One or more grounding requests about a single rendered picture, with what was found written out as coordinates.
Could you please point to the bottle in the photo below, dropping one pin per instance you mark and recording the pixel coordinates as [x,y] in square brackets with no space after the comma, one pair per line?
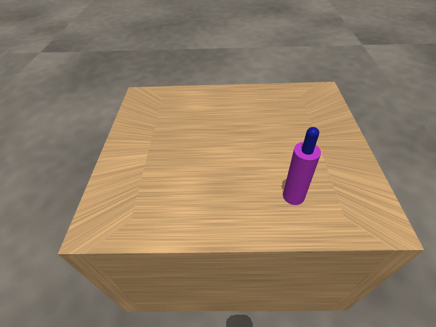
[302,167]

